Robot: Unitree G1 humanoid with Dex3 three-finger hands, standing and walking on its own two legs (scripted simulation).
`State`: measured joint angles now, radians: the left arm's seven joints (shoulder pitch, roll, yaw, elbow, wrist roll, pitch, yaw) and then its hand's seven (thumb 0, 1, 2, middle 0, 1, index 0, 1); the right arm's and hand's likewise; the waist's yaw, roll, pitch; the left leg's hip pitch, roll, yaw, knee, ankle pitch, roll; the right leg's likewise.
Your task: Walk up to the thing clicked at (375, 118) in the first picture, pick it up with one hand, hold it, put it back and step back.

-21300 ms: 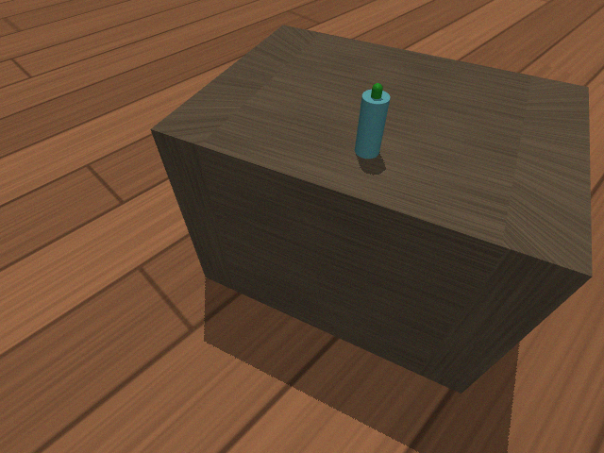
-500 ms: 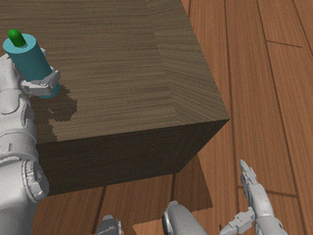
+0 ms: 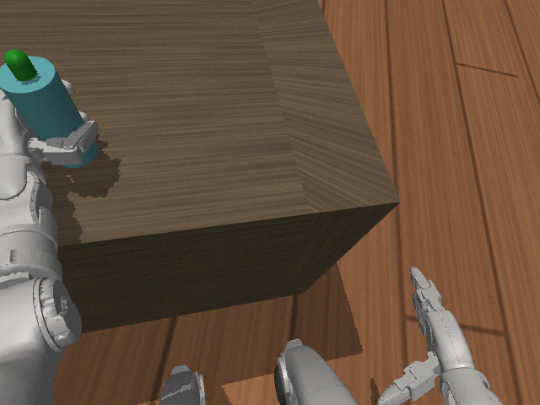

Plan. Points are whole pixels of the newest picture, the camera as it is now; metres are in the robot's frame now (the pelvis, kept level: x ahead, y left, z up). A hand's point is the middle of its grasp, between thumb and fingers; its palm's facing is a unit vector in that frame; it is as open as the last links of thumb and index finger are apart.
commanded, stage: loosen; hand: left
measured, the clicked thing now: (50, 110) +0.52 +0.22 +0.09
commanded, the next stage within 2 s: open in 0.18 s
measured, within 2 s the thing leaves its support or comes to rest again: neither
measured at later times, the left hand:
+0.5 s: hand (62, 121) +0.52 +0.21 +0.07, palm faces +0.15 -0.99 +0.01, open 10.6 cm
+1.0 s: hand (30, 98) +0.53 +0.23 +0.10, palm faces +0.20 -0.98 +0.02, open 17.4 cm
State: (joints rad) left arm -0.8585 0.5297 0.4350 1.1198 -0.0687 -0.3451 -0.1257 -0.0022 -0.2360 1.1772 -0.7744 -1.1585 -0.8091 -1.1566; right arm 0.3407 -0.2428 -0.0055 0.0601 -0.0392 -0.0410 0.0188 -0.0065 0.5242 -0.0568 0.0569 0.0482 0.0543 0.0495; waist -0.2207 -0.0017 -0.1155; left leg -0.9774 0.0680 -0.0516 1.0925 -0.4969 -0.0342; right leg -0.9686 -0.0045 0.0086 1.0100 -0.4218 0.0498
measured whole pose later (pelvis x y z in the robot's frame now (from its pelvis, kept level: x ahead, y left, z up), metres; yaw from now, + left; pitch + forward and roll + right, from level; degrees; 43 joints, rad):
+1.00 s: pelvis +0.00 +0.00 +0.00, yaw +0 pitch +22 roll -3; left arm -0.89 0.59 0.49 1.04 -0.06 -0.28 -0.12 -0.02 -0.59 0.04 -0.12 -0.08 -0.12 -0.09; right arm 0.38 -0.25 -0.01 -0.01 -0.03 0.01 0.01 -0.01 0.51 -0.06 0.06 0.05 0.06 0.05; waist -0.23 -0.01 -0.13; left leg -0.99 0.07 -0.04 1.12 -0.51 -0.03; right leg -0.98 0.00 0.02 1.03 -0.43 0.05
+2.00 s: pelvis +0.03 -0.01 +0.04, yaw +2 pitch +7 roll -1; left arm 0.28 0.40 0.36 -0.19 -0.07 0.03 0.04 -0.02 -0.55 0.05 -0.07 -0.03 -0.05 -0.05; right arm 0.43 -0.26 -0.14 0.18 0.08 0.10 -0.02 -0.01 0.53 -0.06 0.06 0.05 0.05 0.05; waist 0.04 0.03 -0.12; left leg -0.49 0.04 -0.03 0.83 -0.45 -0.04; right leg -0.51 -0.04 0.01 0.80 -0.41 0.05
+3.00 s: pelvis +0.01 +0.00 +0.03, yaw +2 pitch +7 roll +0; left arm 0.53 0.20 0.12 -0.03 -0.03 -0.09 0.03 -0.01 -0.49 0.09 -0.06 -0.07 -0.06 -0.07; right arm 0.41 -0.18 -0.03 0.23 0.03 -0.06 -0.05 0.00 -0.43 -0.63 0.16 0.22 0.16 0.22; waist 0.02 0.01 -0.07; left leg -0.56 0.02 -0.03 0.89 -0.45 -0.03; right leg -0.57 -0.05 0.02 0.87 -0.41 0.05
